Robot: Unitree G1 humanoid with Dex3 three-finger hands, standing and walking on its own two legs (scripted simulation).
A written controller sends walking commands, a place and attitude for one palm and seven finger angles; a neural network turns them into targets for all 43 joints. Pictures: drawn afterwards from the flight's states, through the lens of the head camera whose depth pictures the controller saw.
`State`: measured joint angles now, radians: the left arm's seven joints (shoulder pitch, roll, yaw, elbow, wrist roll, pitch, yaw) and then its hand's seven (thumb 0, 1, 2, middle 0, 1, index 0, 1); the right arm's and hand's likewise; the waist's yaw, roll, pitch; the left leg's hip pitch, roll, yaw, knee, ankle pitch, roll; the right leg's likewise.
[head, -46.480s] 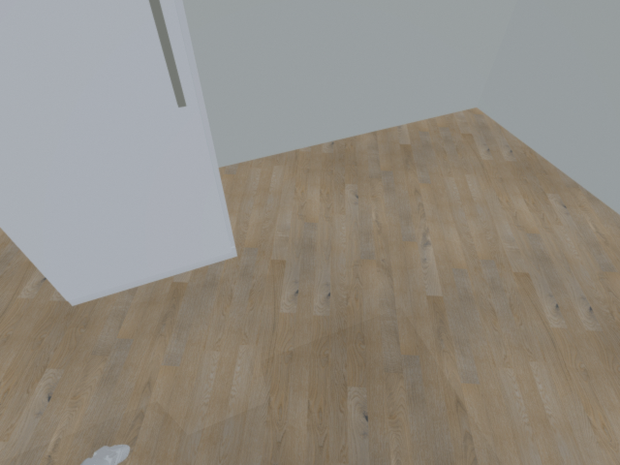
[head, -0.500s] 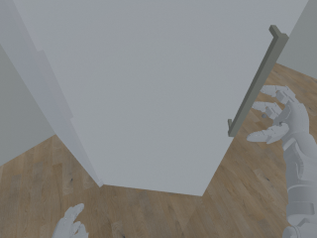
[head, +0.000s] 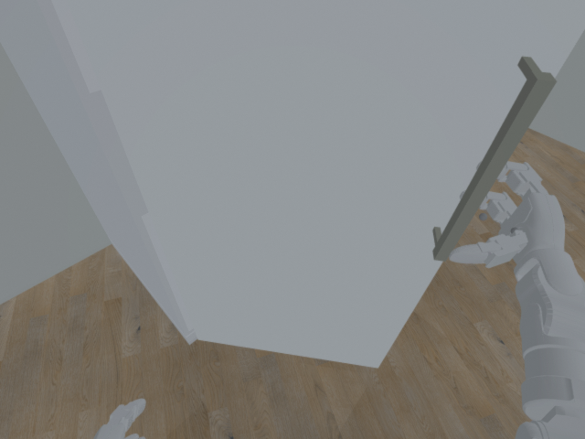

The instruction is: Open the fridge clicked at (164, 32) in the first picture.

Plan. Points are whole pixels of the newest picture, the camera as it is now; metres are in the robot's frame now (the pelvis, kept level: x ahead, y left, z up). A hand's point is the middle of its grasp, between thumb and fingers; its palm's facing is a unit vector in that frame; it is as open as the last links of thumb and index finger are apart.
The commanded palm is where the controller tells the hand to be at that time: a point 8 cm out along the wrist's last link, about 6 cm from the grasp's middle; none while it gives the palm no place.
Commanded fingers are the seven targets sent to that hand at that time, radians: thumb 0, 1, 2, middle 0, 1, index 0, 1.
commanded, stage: slide the fingers in behind the handle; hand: right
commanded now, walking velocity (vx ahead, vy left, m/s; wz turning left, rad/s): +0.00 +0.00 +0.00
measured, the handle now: (475, 177) +0.45 -0.21 +0.16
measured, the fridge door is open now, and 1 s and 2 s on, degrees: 52 52 54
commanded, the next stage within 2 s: grip the handle and tug to test in 0.72 s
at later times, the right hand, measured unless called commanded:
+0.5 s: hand (477, 221) +0.38 -0.20 +0.14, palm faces +0.08 +1.00 +0.00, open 14.3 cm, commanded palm +0.35 -0.24 +0.14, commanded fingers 0.00 0.50 -0.30 0.30 1.20 0.30 1.20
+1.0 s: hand (480, 220) +0.38 -0.21 +0.14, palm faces +0.08 +1.00 +0.01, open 13.3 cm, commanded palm +0.35 -0.25 +0.14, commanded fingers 0.00 0.03 -0.50 0.35 1.27 0.35 1.27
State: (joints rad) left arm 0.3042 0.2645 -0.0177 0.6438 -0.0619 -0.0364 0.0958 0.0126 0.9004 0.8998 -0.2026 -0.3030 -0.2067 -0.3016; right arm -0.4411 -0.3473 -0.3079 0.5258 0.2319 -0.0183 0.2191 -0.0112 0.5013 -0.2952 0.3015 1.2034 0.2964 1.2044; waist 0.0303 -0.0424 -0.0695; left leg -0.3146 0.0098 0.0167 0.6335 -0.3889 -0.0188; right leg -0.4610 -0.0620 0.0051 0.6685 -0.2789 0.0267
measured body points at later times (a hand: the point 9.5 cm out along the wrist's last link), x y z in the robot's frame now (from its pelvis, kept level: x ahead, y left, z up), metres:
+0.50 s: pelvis +0.00 +0.00 +0.00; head +0.00 +0.01 +0.45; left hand +0.14 +0.24 -0.10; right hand +0.37 -0.25 +0.15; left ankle -0.04 +0.13 -0.72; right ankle +0.04 -0.14 -0.72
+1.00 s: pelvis +0.00 +0.00 +0.00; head +0.00 +0.01 +0.45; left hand +0.12 +0.25 -0.10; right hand +0.37 -0.26 +0.14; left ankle -0.04 +0.13 -0.72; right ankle +0.04 -0.14 -0.72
